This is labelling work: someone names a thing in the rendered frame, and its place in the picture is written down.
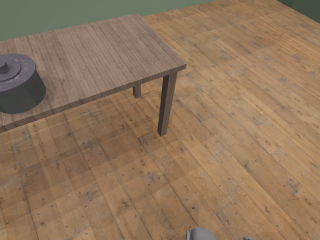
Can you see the lid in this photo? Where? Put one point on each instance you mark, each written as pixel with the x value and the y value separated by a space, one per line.
pixel 21 69

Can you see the table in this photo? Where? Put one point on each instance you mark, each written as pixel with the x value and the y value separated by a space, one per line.
pixel 84 63

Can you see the pot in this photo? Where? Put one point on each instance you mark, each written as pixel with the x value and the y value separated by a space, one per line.
pixel 24 98

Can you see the right robot thigh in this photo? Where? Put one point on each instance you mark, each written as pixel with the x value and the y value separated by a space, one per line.
pixel 199 233

